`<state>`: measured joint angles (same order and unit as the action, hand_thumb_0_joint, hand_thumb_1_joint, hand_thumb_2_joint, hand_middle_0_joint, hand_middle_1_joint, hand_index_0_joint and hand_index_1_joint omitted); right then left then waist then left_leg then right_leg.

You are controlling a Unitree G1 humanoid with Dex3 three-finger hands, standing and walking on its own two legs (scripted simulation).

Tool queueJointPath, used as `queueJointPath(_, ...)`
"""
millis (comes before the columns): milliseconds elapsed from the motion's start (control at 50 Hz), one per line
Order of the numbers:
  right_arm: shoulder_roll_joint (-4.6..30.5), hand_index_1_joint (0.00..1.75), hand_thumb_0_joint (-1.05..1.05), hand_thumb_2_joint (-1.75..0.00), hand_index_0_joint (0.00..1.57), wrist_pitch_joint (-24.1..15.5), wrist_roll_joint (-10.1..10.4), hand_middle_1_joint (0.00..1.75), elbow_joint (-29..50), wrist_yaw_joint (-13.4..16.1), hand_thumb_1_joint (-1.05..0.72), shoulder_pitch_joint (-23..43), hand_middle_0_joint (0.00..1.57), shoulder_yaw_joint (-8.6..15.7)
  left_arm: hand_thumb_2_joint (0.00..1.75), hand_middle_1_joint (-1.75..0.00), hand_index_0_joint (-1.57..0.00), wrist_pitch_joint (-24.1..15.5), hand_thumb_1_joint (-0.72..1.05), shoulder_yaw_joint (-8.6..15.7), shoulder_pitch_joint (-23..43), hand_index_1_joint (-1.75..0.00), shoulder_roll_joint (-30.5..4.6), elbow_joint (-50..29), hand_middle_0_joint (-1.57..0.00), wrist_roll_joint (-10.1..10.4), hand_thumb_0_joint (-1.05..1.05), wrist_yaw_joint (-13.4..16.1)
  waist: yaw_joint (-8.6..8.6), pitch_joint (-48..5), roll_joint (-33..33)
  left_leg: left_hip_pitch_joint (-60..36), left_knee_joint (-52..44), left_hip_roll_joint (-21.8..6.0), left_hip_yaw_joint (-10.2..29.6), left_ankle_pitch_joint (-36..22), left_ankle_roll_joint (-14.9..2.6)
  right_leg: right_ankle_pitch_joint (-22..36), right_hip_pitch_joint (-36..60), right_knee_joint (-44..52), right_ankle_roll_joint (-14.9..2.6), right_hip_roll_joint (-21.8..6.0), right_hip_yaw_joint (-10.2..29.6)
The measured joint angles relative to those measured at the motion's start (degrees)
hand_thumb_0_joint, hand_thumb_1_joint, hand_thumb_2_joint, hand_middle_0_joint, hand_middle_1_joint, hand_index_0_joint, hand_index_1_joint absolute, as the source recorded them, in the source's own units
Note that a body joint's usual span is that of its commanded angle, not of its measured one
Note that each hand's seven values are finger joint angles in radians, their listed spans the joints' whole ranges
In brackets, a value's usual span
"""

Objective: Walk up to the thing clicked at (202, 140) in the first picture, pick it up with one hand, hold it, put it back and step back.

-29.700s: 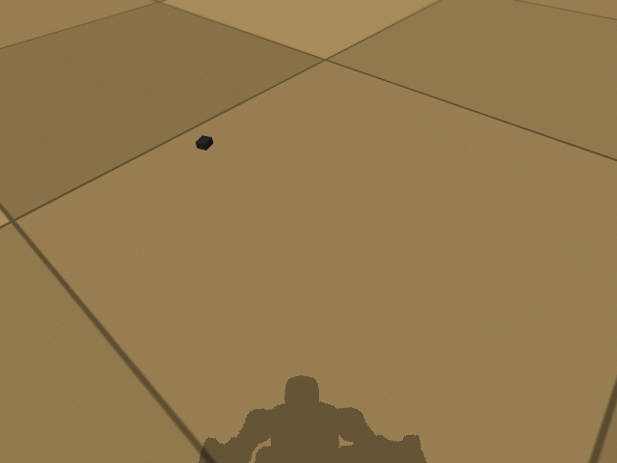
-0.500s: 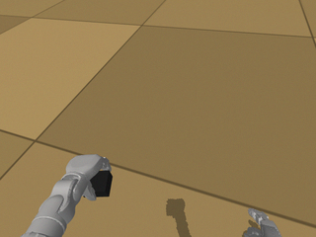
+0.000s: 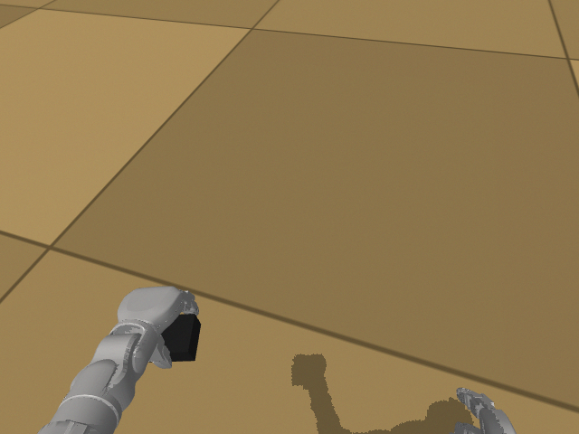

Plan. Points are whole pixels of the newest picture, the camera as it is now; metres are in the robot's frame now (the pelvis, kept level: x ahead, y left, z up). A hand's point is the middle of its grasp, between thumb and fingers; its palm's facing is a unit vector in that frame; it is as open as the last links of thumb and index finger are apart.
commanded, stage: crouch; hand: left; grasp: from above
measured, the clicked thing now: (172, 337) +0.30 +0.22 -0.10
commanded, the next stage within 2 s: lower in 1.76 s
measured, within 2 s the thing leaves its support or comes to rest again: neither
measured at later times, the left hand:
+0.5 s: hand (194, 346) +0.36 +0.24 -0.29, palm faces -0.40 +0.06 -0.91, open 9.0 cm
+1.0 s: hand (209, 357) +0.39 +0.26 -0.48, palm faces -0.43 +0.02 -0.90, open 9.0 cm
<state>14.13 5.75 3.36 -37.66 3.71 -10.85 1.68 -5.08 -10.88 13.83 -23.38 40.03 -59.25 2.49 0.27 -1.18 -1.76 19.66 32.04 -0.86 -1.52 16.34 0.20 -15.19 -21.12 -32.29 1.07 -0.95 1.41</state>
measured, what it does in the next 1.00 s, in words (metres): lowers itself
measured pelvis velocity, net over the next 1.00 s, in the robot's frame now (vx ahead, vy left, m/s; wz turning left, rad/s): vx -0.08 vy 0.01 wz -0.02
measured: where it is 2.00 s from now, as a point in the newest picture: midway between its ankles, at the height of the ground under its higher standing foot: outside the picture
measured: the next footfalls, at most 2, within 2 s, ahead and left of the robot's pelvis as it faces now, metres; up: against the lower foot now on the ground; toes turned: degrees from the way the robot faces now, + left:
none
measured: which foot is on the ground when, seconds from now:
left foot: down 0.00-1.00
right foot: down 0.00-1.00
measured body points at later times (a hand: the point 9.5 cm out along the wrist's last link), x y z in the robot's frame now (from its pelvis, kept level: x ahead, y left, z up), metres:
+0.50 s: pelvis -0.06 +0.01 -0.18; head +0.10 +0.03 +0.24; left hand +0.37 +0.24 -0.24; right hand -0.01 -0.28 -0.30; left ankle +0.00 +0.12 -0.73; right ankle +0.01 -0.13 -0.73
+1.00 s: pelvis -0.08 +0.01 -0.33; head +0.16 +0.05 +0.05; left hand +0.41 +0.25 -0.43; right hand -0.04 -0.27 -0.45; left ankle +0.00 +0.12 -0.73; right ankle +0.01 -0.13 -0.73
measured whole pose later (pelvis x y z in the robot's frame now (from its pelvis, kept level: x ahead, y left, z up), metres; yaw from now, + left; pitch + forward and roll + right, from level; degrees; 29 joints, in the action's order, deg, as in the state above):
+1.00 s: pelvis -0.08 +0.01 -0.33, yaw -1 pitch +38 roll -6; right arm 15.0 -3.0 -6.0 -41.3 -4.7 -11.0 0.3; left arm -11.6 2.7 52.9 -37.2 75.7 -73.4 20.0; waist 12.6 -7.6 -1.4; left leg 118.4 118.9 0.6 4.5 38.7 -0.1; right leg -36.9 -116.1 -114.8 2.1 -1.4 -2.0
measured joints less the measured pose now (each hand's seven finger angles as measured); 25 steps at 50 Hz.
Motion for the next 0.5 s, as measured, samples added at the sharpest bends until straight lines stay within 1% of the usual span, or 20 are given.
queueJointPath(60,0.03,0.3,0.01,-0.9,0.2,0.05,-0.67,0.3,-0.12,-0.54,-0.89,0.3,0.2,0.31,0.14,-0.25,-0.88,-0.97,0.22,-0.07,2.14,-0.2,0.12,3.93,-0.85,-2.12,0.0,3.02,0.3,-0.5,0.61,5.18,4.42,-0.07,0.44,1.5,0.06,-1.4,-4.86,-4.0,-0.05,0.05,-0.35)
queueJointPath(140,0.47,0.3,0.01,-0.9,0.2,-0.28,-1.85,0.3,-0.6,-1.42,-0.89,0.21,0.2,1.17,0.14,-0.25,-0.88,-1.9,0.22,-0.18,6.61,-0.2,0.11,10.14,-0.85,-5.08,0.0,7.48,0.8,-2.61,1.17,15.68,13.77,-0.27,1.14,4.83,0.2,-4.44,-14.83,-12.58,-0.02,0.22,-0.85)
queueJointPath(180,0.85,0.3,0.01,-0.9,0.2,-0.51,-2.47,0.3,-0.76,-1.9,-0.89,-0.02,0.2,1.6,0.14,-0.25,-0.88,-2.3,0.22,0.12,9.47,-0.2,0.07,13.66,-0.85,-6.52,0.0,9.9,1.22,-3.9,1.31,21.91,19.45,-0.42,1.52,6.83,0.23,-6.27,-20.78,-17.82,0.11,0.36,-1.1)
queueJointPath(260,1.5,0.3,0.01,-0.9,0.2,-1.02,-3.46,0.3,-1.26,-2.59,-0.89,-0.45,0.2,2.23,0.13,-0.25,-0.88,-2.3,0.22,1.4,15.02,-0.21,-0.3,19.91,-0.85,-8.52,0.0,13.88,2.64,-6.2,1.4,34.56,30.78,-0.59,2.16,10.54,0.12,-9.67,-33.03,-28.45,0.3,0.56,-1.45)
queueJointPath(320,1.77,0.3,0.0,-0.9,0.2,-1.7,-4.09,0.3,-1.92,-2.64,-0.9,-0.92,0.2,2.51,0.12,-0.25,-0.88,-1.83,0.23,2.33,18.75,-0.21,-0.86,23.5,-0.85,-9.25,0.0,15.8,3.91,-7.5,1.12,43.52,38.46,-0.58,2.54,12.75,-0.08,-11.68,-41.71,-35.68,0.46,0.6,-1.62)
queueJointPath(380,1.74,0.3,0.0,-0.9,0.2,-2.56,-4.63,0.3,-2.5,-2.38,-0.9,-1.73,0.2,2.71,0.12,-0.26,-0.88,-1.26,0.22,3.32,21.91,-0.21,-1.56,25.93,-0.85,-9.48,0.0,16.92,5.13,-8.61,0.56,52.02,45.43,-0.48,2.82,14.51,-0.39,-13.29,-49.96,-42.25,0.66,0.56,-1.71)
queueJointPath(460,1.24,0.3,0.01,-0.9,0.2,-3.59,-5.19,0.3,-3.49,-2.12,-0.9,-2.77,0.2,2.54,0.13,-0.27,-0.88,-0.3,0.22,4.75,25.3,-0.23,-2.63,27.68,-0.85,-9.18,0.0,17.46,6.61,-9.57,-0.1,61.91,53.66,-0.26,2.92,16.42,-0.84,-15.04,-59.65,-50.14,1.01,0.44,-1.57)
queueJointPath(500,0.85,0.3,0.01,-0.9,0.2,-4.0,-5.45,0.3,-3.93,-2.14,-0.9,-3.07,0.2,2.3,0.15,-0.27,-0.88,0.07,0.21,5.56,26.82,-0.23,-3.29,28.34,-0.85,-9.12,0.0,17.21,7.32,-9.78,-0.44,66.21,57.25,-0.15,2.94,17.13,-1.01,-15.72,-63.86,-53.61,1.13,0.38,-1.48)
